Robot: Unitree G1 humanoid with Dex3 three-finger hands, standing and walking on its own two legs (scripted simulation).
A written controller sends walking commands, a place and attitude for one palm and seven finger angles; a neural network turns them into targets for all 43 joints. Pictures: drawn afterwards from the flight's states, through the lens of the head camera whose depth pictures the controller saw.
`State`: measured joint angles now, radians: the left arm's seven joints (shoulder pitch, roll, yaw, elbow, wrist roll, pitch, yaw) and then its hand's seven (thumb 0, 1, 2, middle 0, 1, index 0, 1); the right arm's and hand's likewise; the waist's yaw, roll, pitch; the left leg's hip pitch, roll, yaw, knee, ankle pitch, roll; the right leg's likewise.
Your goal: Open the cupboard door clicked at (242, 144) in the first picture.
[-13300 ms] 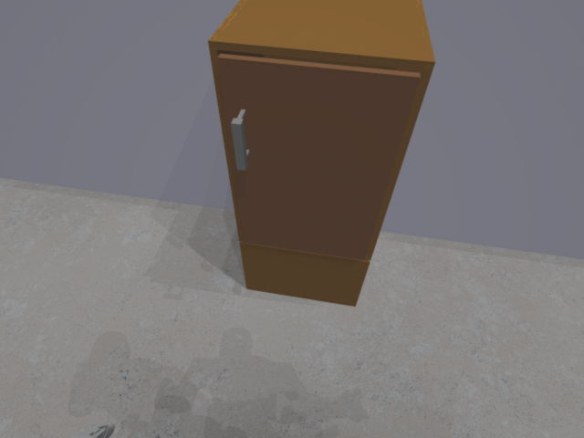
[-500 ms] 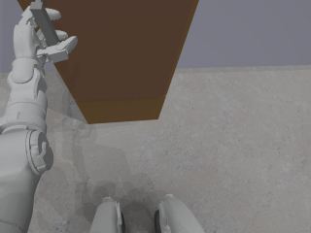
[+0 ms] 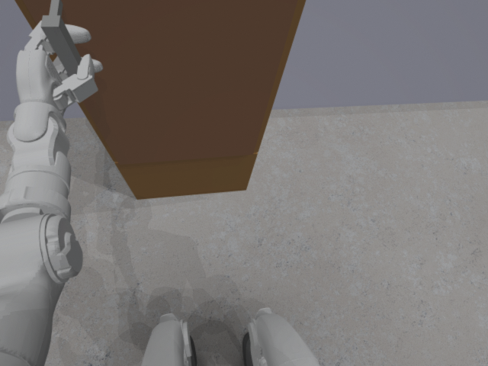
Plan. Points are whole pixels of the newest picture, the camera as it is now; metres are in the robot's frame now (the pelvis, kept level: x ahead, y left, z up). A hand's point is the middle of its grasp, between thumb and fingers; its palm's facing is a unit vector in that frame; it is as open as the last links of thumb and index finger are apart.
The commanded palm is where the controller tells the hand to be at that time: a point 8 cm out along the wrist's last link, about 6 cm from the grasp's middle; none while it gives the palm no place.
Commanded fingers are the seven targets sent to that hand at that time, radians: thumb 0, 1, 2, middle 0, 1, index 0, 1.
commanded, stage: pull the door open along its arc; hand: left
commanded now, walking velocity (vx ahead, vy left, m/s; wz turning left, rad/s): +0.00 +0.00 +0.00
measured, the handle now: (72, 49) +0.60 +0.20 +0.08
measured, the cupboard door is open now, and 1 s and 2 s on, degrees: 1 47 48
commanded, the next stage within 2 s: open thumb and fingers to let go in 0.84 s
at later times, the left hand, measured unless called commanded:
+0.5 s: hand (126, 152) +0.42 +0.12 +0.08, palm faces +0.29 -0.95 +0.05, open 5.9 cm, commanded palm +0.36 +0.16 +0.07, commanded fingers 0.00 0.90 0.90 -0.40 -1.35 -0.40 -1.35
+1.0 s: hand (209, 216) +0.32 +0.02 +0.08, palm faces +0.35 -0.94 -0.02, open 6.0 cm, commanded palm +0.27 +0.07 +0.07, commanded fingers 0.00 0.62 0.78 -0.38 -1.32 -0.38 -1.32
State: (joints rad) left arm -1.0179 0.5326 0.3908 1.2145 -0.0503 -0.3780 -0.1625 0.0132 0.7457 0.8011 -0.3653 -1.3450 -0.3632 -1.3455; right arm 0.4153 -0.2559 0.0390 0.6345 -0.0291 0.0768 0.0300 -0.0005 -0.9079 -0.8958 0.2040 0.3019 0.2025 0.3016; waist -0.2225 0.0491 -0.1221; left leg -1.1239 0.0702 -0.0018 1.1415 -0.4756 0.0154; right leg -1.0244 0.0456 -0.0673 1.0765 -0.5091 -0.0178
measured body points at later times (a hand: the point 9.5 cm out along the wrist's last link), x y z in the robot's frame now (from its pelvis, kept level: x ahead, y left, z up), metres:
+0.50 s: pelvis +0.01 -0.01 +0.02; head +0.09 +0.00 +0.46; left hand +0.40 +0.17 +0.08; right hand +0.12 -0.25 -0.10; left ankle +0.02 +0.11 -0.65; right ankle -0.01 -0.12 -0.65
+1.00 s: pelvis +0.00 -0.05 +0.02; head +0.04 -0.07 +0.47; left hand +0.30 +0.07 +0.08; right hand +0.17 -0.25 -0.09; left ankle +0.02 +0.11 -0.65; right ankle -0.01 -0.12 -0.65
